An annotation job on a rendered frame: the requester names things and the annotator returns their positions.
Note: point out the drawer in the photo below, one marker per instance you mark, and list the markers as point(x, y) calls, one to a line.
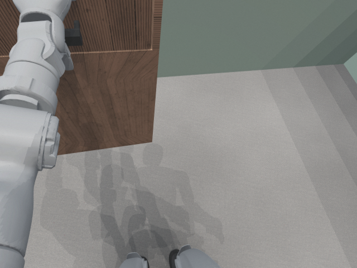
point(105, 25)

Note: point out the robot left shin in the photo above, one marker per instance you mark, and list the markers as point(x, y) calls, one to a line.
point(133, 255)

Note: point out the left robot hand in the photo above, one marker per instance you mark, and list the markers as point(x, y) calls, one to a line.
point(59, 8)

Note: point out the robot left forearm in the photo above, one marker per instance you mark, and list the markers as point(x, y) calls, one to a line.
point(32, 74)

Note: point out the handle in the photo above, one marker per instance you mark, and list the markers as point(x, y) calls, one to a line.
point(73, 36)

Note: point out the robot shin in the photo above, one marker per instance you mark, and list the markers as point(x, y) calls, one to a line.
point(183, 248)
point(133, 255)

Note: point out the cabinet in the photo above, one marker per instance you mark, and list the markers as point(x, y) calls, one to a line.
point(108, 99)

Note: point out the robot right shin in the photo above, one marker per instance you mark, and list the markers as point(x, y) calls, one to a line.
point(183, 248)

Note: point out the left robot upper arm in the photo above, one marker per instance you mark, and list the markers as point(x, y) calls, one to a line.
point(29, 142)

